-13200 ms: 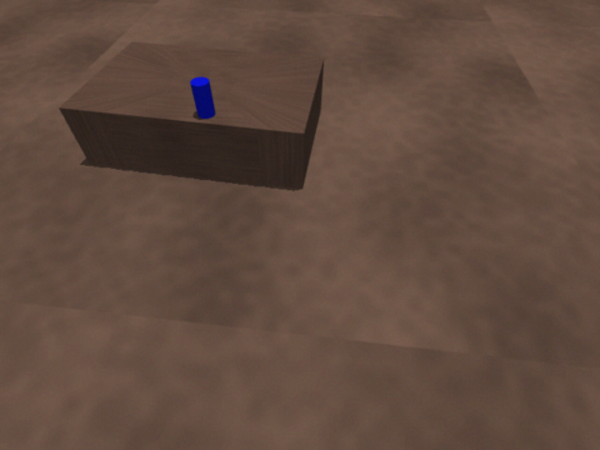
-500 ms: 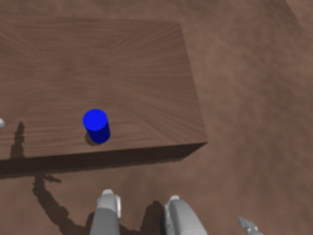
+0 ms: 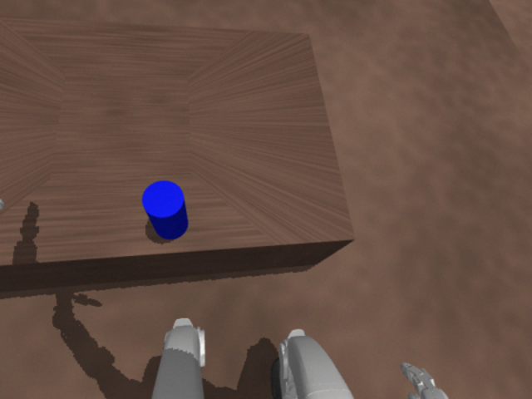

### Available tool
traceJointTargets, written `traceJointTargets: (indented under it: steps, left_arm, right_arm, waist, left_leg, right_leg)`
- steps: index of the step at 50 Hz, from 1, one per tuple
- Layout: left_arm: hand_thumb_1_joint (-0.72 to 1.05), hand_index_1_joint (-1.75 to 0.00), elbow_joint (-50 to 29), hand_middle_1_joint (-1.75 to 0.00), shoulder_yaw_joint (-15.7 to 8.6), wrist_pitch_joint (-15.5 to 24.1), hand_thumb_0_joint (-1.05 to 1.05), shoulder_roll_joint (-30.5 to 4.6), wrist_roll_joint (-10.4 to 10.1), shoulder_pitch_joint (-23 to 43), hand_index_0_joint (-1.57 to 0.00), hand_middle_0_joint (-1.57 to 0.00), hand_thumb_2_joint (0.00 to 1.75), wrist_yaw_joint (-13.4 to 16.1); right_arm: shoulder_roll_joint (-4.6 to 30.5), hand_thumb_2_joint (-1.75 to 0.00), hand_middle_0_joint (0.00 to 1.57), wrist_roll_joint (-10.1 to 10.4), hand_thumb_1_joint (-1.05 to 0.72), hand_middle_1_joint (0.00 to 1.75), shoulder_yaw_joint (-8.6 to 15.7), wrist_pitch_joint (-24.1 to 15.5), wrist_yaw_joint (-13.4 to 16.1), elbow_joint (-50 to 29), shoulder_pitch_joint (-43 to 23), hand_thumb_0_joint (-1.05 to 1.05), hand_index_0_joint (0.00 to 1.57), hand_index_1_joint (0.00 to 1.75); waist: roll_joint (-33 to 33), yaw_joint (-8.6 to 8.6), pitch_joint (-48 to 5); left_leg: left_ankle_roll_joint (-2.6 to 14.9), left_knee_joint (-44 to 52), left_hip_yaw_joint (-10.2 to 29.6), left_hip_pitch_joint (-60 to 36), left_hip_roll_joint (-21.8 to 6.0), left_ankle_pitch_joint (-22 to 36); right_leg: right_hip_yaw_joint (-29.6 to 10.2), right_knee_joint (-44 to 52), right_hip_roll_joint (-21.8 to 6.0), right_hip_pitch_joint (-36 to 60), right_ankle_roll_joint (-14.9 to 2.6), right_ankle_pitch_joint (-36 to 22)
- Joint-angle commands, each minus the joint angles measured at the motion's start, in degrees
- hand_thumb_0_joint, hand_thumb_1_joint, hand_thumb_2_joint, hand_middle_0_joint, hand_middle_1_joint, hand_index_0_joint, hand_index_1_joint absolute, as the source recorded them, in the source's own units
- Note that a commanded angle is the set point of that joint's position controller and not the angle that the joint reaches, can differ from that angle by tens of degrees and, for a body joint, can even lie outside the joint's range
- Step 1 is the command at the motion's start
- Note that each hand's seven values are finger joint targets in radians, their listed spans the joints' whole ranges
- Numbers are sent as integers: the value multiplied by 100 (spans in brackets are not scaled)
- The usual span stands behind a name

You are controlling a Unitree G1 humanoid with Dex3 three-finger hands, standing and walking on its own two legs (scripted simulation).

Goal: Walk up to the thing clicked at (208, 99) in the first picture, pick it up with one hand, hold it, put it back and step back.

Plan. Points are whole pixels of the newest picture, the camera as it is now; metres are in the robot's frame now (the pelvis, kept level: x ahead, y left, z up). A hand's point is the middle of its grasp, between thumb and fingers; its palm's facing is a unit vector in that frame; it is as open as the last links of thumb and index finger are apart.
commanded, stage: go down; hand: left
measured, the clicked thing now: (167, 212) +0.46 +0.17 -0.26
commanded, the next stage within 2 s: approach in 1.90 s
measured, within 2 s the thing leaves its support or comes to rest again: neither
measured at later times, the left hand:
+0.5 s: hand out of the picture +0.42 +0.37 +0.04, palm faces +0.12 -0.99 -0.02, open 17.1 cm
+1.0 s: hand out of the picture +0.42 +0.36 +0.04, palm faces +0.10 -0.99 -0.02, open 17.1 cm
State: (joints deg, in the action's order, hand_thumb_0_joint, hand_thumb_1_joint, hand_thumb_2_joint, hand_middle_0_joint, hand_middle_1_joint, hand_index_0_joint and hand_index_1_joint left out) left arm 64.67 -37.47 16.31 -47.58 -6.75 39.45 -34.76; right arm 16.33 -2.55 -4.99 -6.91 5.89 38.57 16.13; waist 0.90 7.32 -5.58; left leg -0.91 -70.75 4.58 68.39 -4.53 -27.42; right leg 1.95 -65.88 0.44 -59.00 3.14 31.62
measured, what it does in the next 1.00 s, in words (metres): stands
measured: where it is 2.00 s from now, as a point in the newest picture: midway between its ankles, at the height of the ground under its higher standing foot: outside the picture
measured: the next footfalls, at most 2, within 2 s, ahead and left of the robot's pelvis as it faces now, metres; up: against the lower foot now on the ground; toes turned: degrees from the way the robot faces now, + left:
none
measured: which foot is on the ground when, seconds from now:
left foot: down 0.00-1.00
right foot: down 0.00-1.00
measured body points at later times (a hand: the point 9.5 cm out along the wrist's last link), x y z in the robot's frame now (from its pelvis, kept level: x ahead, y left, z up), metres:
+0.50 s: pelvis +0.00 +0.00 +0.00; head +0.16 +0.06 +0.41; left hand +0.41 +0.42 +0.04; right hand +0.08 -0.28 -0.10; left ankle +0.04 +0.12 -0.63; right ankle +0.00 -0.16 -0.63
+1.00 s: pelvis +0.00 -0.01 -0.01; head +0.16 +0.05 +0.40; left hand +0.41 +0.42 +0.05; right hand +0.09 -0.28 -0.11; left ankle +0.04 +0.12 -0.63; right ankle +0.00 -0.16 -0.63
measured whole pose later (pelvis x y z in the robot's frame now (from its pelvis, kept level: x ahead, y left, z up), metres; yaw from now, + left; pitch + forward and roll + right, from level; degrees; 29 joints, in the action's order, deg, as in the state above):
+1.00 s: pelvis +0.00 -0.01 -0.01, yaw +0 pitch +26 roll -6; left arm 62.9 -39.9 18.8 -48.4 -10.2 39.9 -38.8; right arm 16.2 -2.4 -5.5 -7.7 6.7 38.8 14.4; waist 1.0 7.4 -6.0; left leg -1.5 -74.0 5.4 72.0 -4.6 -28.3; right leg 2.4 -69.7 0.7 -62.7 2.7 33.0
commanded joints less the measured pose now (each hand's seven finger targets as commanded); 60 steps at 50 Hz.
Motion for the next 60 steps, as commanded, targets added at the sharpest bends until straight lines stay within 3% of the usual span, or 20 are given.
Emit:
traceJointTargets:
  steps: [1, 7, 13, 16, 18, 21, 27, 32, 36, 40, 44, 47, 51, 54, 56, 60]
  left_arm:
    - [-45, -4, -1000, -3, -265, 272, 0, -2100, -209, 1388, -4, -6, 6, -26]
    - [-46, -4, -1048, -3, -230, 332, 0, -2019, -330, 1388, -4, -5, 5, -54]
    - [-43, -3, -1225, -2, -238, 484, 0, -2035, -364, 1500, -4, -5, 5, -155]
    - [-45, -3, -1364, -3, -463, 520, 0, -2407, -372, 1686, -4, -6, 4, -175]
    - [-43, -4, -1469, -3, -384, 509, 0, -2279, -394, 1690, -3, -5, 6, -185]
    - [-40, -4, -1303, -3, -558, 465, 0, -2404, -389, 1470, -4, -5, 6, -211]
    - [-41, -3, -1164, -3, -381, 382, 0, -2051, -467, 1113, -4, -6, 5, -275]
    - [-43, -3, -1160, -3, -293, 507, 0, -1811, -576, 1135, -4, -5, 4, -376]
    - [-45, -4, -1391, -3, -503, 688, 0, -2135, -612, 1568, -4, -5, 5, -374]
    - [-42, -4, -1352, -4, -542, 727, 0, -2309, -524, 1709, -4, -5, 5, -394]
    - [-40, -4, -1539, -4, -549, 684, 0, -2439, -508, 1846, -4, -5, 5, -428]
    - [-39, -4, -1434, -4, -497, 582, 0, -2381, -534, 1755, -4, -5, 5, -407]
    - [-40, -4, -1086, -4, -603, 463, 0, -2319, -605, 1280, -4, -5, 4, -451]
    - [-41, -4, -862, -5, -471, 441, 0, -2060, -629, 1056, -5, -5, 5, -499]
    - [-42, -4, -1021, -4, -439, 511, 0, -2006, -689, 1173, -5, -5, 4, -535]
    - [-45, -4, -1242, -4, -593, 674, 0, -2233, -742, 1422, -5, -6, 4, -546]
  right_arm:
    - [1219, -90, 20, 40, -91, 30, 458, -134, 109, -281, 841, 0, 20, 30]
    - [1174, -90, 20, 93, -90, 30, 420, -162, 116, -352, 730, 0, 20, 30]
    - [1191, -90, 20, 57, -91, 30, 424, -190, 126, -304, 801, 0, 20, 30]
    - [1209, -90, 20, 43, -92, 30, 413, -192, 147, -249, 818, 0, 20, 30]
    - [1235, -90, 20, 41, -91, 30, 435, -187, 145, -246, 857, 0, 20, 30]
    - [1236, -90, 20, 38, -91, 30, 416, -178, 175, -219, 800, 0, 20, 30]
    - [1161, -90, 20, 62, -91, 30, 375, -171, 154, -281, 742, 0, 20, 30]
    - [1210, -90, 20, 86, -91, 30, 436, -222, 157, -261, 683, 0, 20, 30]
    - [1185, -90, 20, 56, -91, 30, 408, -242, 158, -190, 736, 0, 20, 30]
    - [1223, -90, 20, 18, -92, 30, 410, -240, 159, -173, 743, 0, 20, 30]
    - [1241, -90, 20, 15, -91, 30, 407, -229, 165, -208, 646, 0, 20, 30]
    - [1219, -90, 20, 45, -91, 30, 378, -227, 179, -258, 612, 0, 20, 30]
    - [1206, -90, 20, 75, -91, 30, 341, -226, 191, -241, 668, 0, 20, 30]
    - [1154, -90, 20, 106, -91, 30, 322, -231, 180, -309, 590, 0, 20, 30]
    - [1160, -90, 20, 120, -91, 30, 341, -257, 177, -308, 576, 0, 20, 30]
    - [1194, -90, 20, 122, -91, 30, 362, -293, 155, -265, 650, 0, 20, 30]
  waist:
    - [-1469, -157, -2817]
    - [-1238, -142, -2381]
    - [-1354, -153, -2777]
    - [-1564, -200, -3025]
    - [-1573, -180, -3108]
    - [-1714, -225, -3126]
    - [-1267, -244, -2724]
    - [-1396, -153, -2640]
    - [-1297, -130, -2810]
    - [-1469, -160, -3079]
    - [-1874, -241, -3180]
    - [-1691, -206, -3022]
    - [-1369, -215, -2951]
    - [-1101, -204, -2613]
    - [-1126, -166, -2542]
    - [-1138, -159, -2764]
  left_leg:
    - [98, 815, 62, -3433, 109, 2092]
    - [135, 858, 0, -2907, 125, 1488]
    - [134, 683, 2, -3189, 139, 1934]
    - [106, 618, 22, -3402, 142, 2121]
    - [112, 645, 29, -3507, 144, 2209]
    - [52, 675, 100, -3646, 119, 2323]
    - [158, 578, -14, -3069, 173, 2349]
    - [77, 591, 117, -3313, 93, 2364]
    - [141, 470, 71, -3062, 144, 2114]
    - [135, 435, 79, -3267, 151, 2182]
    - [62, 536, 98, -3468, 139, 1861]
    - [94, 575, 52, -3196, 161, 1612]
    - [135, 433, 75, -3062, 156, 2167]
    - [171, 405, 18, -2677, 170, 1927]
    - [161, 406, 9, -2598, 166, 1796]
    - [170, 346, 44, -2663, 171, 1856]
  right_leg:
    - [195, 718, 149, 70, -432, -1552]
    - [138, 729, 144, 64, -428, -1286]
    - [108, 643, 119, 64, -416, -1545]
    - [114, 606, 123, 33, -409, -1614]
    - [128, 616, 115, 55, -415, -1654]
    - [199, 562, 141, -88, -435, -1573]
    - [111, 679, 127, 196, -382, -1887]
    - [229, 478, 162, -335, -421, -1589]
    - [148, 454, 126, -136, -400, -1647]
    - [126, 402, 120, -193, -408, -1636]
    - [137, 381, 139, -424, -452, -1254]
    - [116, 461, 152, -238, -449, -1222]
    - [169, 452, 161, -119, -410, -1626]
    - [119, 471, 164, -98, -391, -1576]
    - [107, 431, 156, -178, -396, -1500]
    - [112, 353, 136, -188, -397, -1521]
